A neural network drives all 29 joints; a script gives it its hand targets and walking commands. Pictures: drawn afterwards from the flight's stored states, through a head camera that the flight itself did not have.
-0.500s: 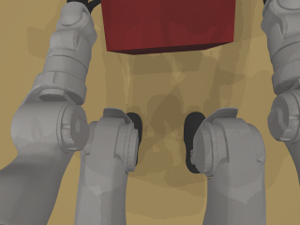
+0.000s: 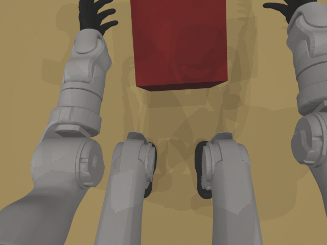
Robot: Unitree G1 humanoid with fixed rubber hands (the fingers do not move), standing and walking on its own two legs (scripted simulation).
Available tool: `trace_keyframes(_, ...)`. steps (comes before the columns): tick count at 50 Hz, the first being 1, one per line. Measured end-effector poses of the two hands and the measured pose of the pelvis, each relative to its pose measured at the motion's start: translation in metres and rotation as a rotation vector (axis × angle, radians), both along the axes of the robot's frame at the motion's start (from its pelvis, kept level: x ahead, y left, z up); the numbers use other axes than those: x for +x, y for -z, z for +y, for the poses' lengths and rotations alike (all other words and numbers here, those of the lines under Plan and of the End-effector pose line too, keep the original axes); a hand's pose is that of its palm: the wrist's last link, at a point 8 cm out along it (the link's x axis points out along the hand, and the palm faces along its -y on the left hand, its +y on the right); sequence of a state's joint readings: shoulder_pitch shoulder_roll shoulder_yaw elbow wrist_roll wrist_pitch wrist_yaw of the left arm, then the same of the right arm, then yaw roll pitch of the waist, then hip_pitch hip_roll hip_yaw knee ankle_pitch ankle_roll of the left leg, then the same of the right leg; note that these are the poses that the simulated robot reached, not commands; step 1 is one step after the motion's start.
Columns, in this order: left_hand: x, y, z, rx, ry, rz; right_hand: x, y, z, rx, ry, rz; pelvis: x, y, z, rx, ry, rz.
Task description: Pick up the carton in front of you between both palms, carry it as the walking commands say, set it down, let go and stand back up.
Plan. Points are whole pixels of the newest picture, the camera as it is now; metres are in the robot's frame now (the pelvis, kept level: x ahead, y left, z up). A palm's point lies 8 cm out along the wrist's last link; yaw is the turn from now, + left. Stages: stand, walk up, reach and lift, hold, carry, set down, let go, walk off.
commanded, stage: set down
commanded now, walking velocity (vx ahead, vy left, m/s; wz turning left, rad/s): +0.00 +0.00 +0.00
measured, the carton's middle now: (178, 52) +0.53 -0.02 -0.32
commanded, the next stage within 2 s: let go in 0.64 s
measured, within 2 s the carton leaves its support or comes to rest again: neither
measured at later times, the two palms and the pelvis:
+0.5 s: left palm out of the picture +0.53 +0.15 +0.03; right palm out of the picture +0.56 -0.25 +0.03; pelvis +0.02 -0.01 +0.13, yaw -1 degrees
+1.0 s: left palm out of the picture +0.45 +0.18 +0.15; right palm out of the picture +0.45 -0.26 +0.14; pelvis +0.07 -0.01 +0.26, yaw -4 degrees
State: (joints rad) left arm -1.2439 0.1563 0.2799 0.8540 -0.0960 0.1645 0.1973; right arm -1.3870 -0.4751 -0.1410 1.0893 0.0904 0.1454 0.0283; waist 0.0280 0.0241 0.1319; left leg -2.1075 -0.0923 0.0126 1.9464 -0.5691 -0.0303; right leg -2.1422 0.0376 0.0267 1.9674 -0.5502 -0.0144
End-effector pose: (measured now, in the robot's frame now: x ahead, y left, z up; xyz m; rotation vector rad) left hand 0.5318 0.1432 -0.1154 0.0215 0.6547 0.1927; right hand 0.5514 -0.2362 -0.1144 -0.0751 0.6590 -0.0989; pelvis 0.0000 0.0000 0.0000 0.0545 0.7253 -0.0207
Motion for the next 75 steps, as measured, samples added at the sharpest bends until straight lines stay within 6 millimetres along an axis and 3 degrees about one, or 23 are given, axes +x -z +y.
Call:
trace_keyframes(13,0.0,-0.072,0.005,0.01,-0.009,-0.022,0.005,-0.07,-0.005,-0.004,-0.02,-0.011,0.006,-0.064,-0.003,0.005,0.011,0.071)
trace_keyframes(30,-0.005,-0.179,0.008,0.01,-0.001,-0.025,0.005,-0.179,-0.011,0.001,-0.031,-0.008,0.026,-0.162,-0.008,-0.001,0.022,0.079)
trace_keyframes(38,-0.011,-0.213,0.008,0.035,0.04,-0.007,-0.005,-0.214,-0.013,-0.024,-0.023,0.01,0.035,-0.201,-0.009,-0.01,0.025,0.06)
trace_keyframes(42,-0.028,-0.225,0.011,0.068,0.103,0.027,-0.028,-0.225,-0.016,-0.066,-0.006,0.037,0.044,-0.221,-0.009,-0.018,0.029,0.038)
trace_keyframes(46,-0.055,-0.239,0.02,0.097,0.167,0.079,-0.064,-0.237,-0.018,-0.089,0.018,0.071,0.056,-0.241,-0.008,-0.027,0.034,-0.008)
trace_keyframes(53,-0.095,-0.279,0.045,0.108,0.208,0.119,-0.114,-0.272,-0.018,-0.08,0.026,0.087,0.076,-0.272,-0.003,-0.042,0.037,-0.119)
trace_keyframes(60,-0.133,-0.316,0.062,0.095,0.201,0.123,-0.15,-0.306,-0.012,-0.077,0.009,0.091,0.095,-0.294,0.001,-0.05,0.035,-0.237)
trace_keyframes(70,-0.201,-0.359,0.077,0.09,0.189,0.14,-0.219,-0.347,-0.005,-0.076,0.004,0.113,0.117,-0.321,0.004,-0.065,0.034,-0.458)
trace_keyframes(75,-0.226,-0.376,0.083,0.091,0.189,0.143,-0.249,-0.365,-0.003,-0.075,0.007,0.118,0.124,-0.331,0.004,-0.071,0.033,-0.577)
